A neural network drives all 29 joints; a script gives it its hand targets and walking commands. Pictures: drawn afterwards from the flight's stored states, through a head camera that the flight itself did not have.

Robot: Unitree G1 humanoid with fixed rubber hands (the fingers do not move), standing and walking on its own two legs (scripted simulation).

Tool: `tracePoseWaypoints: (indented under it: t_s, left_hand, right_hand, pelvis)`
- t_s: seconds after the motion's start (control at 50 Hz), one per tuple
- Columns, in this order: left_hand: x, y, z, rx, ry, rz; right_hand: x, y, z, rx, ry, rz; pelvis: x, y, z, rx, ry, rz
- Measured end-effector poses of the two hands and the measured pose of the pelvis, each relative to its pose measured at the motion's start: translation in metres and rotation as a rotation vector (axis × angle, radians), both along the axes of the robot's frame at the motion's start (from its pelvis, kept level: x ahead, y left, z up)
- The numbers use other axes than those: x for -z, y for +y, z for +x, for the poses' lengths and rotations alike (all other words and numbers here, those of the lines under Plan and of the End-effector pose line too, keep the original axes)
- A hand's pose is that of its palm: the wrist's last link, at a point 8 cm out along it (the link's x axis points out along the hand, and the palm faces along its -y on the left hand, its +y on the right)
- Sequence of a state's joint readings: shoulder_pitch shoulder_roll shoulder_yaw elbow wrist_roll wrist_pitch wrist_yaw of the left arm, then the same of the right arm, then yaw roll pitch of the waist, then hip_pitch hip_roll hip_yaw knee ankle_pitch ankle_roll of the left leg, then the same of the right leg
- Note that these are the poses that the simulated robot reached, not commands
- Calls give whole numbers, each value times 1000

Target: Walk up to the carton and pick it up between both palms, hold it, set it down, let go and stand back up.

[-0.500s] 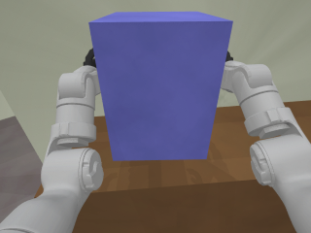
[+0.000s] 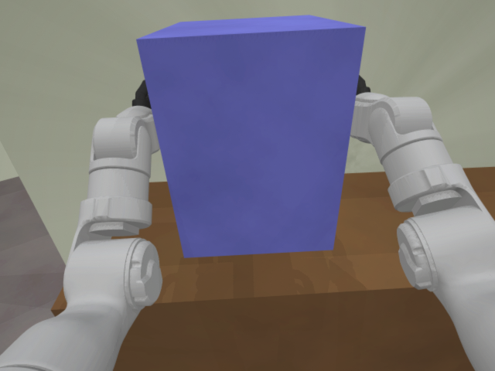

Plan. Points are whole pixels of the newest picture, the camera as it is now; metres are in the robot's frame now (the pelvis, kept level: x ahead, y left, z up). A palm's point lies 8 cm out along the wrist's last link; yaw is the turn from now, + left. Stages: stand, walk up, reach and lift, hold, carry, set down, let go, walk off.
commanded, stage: hold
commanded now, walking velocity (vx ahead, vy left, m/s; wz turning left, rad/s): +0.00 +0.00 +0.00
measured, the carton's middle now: (251, 127) +0.40 +0.00 +0.28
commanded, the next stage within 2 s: none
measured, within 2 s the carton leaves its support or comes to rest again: neither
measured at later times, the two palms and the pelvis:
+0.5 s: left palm (154, 122) +0.37 +0.14 +0.30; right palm (363, 120) +0.37 -0.17 +0.30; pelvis +0.00 +0.00 +0.00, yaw +0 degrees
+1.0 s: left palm (148, 118) +0.37 +0.15 +0.31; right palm (362, 113) +0.37 -0.16 +0.31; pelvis +0.00 +0.00 +0.00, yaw +0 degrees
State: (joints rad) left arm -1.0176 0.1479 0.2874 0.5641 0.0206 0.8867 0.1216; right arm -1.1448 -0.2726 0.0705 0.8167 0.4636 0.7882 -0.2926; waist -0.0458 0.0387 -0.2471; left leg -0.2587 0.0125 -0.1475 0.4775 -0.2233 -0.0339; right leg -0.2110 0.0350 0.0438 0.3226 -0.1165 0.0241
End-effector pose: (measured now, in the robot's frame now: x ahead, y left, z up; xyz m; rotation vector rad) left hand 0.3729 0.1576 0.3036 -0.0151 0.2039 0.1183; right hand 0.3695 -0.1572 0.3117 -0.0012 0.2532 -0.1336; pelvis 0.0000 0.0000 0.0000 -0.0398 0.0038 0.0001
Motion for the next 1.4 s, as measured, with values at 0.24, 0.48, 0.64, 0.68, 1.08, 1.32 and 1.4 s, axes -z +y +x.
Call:
tracePoseWaypoints:
  t_s: [0.24, 0.48, 0.64, 0.68, 1.08, 1.32, 1.4]
  left_hand:
    - [5, -3, 2, -1, 8, 27]
    - [1, -12, 0, -7, 12, 30]
    - [-6, -17, 0, -9, 4, 26]
    - [-8, -17, 0, -10, 1, 20]
    - [-5, -1, -5, -6, -4, -8]
    - [0, 1, -3, -4, 7, 23]
    - [1, -2, -2, -2, 7, 33]
  right_hand:
    - [6, -3, 3, -6, 8, 1]
    - [15, -12, 1, -12, 12, 15]
    - [12, -17, 1, -13, 5, 17]
    - [11, -17, 1, -13, 1, 17]
    - [-1, -1, -4, -6, -1, 0]
    - [-2, 1, 0, -4, 8, 6]
    - [0, -3, -1, -3, 8, 8]
  pelvis:
    - [0, 1, -1, 3, 13, 0]
    - [0, -4, -1, 5, 14, 3]
    - [0, -7, -1, 4, 14, 5]
    - [-1, -8, -1, 2, 12, 5]
    - [0, 0, 1, 3, -6, 1]
    - [0, 3, -3, 1, 7, -1]
    - [0, 2, -4, -1, 10, -1]
